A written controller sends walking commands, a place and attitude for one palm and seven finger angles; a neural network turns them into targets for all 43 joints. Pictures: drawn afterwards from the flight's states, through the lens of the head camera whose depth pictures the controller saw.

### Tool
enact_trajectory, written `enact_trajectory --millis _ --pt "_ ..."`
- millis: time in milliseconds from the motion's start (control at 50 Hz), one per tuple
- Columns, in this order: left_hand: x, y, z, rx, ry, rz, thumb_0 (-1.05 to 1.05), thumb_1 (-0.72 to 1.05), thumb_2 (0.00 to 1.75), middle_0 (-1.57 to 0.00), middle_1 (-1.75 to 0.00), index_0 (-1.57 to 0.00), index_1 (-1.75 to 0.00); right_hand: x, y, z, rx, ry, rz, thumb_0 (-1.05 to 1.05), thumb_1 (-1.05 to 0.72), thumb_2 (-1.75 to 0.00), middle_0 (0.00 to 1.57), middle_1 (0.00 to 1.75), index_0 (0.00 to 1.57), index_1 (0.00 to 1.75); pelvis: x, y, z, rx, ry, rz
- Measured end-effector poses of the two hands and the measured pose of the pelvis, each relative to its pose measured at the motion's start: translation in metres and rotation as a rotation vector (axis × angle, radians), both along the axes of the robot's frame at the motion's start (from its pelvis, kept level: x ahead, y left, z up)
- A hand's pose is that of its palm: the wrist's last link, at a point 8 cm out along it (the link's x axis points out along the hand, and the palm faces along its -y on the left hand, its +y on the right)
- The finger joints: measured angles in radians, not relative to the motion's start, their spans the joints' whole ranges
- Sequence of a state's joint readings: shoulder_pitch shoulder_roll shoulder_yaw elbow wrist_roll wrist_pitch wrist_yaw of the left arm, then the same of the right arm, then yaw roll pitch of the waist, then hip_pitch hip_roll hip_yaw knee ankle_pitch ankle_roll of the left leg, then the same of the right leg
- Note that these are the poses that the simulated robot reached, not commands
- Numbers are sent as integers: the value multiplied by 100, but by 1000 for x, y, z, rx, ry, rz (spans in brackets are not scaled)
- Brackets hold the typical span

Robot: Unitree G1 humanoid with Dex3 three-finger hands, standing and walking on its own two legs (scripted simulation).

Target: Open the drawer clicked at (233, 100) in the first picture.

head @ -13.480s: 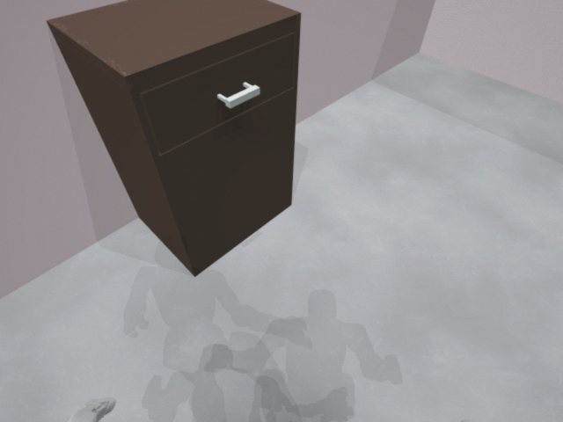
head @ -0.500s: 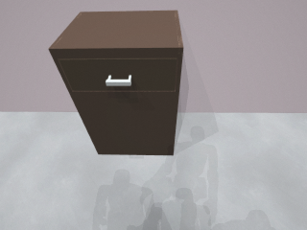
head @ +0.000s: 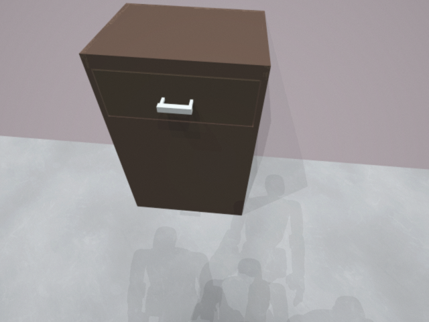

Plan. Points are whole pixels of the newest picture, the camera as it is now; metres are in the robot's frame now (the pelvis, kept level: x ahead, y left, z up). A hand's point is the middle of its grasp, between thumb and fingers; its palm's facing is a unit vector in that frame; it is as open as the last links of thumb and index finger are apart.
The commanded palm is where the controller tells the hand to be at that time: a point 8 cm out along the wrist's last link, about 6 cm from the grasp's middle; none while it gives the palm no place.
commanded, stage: look again from close up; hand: left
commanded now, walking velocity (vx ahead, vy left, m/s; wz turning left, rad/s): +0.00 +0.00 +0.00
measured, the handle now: (175, 105) +0.75 +0.17 -0.04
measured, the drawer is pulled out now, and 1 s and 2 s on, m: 0.00 0.00 0.00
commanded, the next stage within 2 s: shuffle to correct the standing spot in 0.36 s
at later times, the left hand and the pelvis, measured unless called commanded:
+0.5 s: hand out of the picture +0.06 +0.18 -0.17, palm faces +0.01 -0.98 -0.20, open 7.3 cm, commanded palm none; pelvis +0.05 +0.01 +0.00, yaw +0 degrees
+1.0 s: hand (134, 309) +0.18 +0.19 -0.17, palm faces -0.01 -0.98 -0.18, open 7.3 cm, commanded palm none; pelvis +0.14 +0.01 +0.00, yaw +0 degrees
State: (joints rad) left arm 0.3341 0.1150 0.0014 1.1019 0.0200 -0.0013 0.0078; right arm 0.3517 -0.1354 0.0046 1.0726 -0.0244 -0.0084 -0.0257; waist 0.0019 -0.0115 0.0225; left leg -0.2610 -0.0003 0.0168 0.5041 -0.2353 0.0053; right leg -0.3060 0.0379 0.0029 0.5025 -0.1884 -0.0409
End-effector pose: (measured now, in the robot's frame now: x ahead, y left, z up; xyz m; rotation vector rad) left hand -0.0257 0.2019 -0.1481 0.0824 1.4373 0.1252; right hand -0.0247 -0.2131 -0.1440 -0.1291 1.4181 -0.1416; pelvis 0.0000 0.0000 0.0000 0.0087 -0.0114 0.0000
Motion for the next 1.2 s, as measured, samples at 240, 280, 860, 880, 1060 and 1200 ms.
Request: enact_trajectory --millis 240,280,860,880,1060,1200 --pt "41 14 6 33 -17 -20 1 92 90 -20 -29 -19 -30 20 20 0 40 25 -14 0 -91 -90 20 30 20 30 28 4 3 -1 16 -1" --pt "48 16 6 40 -21 -22 2 92 90 -20 -29 -19 -30 27 21 -1 41 19 -14 0 -91 -90 20 30 20 30 33 5 3 0 16 -2" --pt "107 25 -15 -13 34 -13 1 91 90 -20 -29 -19 -30 107 14 0 -46 -30 -14 0 -91 -90 20 30 19 30 113 18 -9 -17 7 -17" --pt "116 26 -13 -9 30 -22 1 91 90 -20 -29 -19 -30 104 16 1 -43 -21 -23 0 -91 -90 20 30 19 30 117 18 -7 -20 7 -14" --pt "254 33 11 76 -170 -91 2 94 90 -20 -29 -19 -30 68 18 8 40 232 -71 0 -91 -90 20 30 20 30 156 -3 -3 -21 9 -11" --pt "321 6 5 115 -307 -85 1 92 90 -20 -29 -19 -30 115 -29 -16 36 253 -80 0 -91 -90 20 30 20 30 200 -34 -21 3 -24 7"
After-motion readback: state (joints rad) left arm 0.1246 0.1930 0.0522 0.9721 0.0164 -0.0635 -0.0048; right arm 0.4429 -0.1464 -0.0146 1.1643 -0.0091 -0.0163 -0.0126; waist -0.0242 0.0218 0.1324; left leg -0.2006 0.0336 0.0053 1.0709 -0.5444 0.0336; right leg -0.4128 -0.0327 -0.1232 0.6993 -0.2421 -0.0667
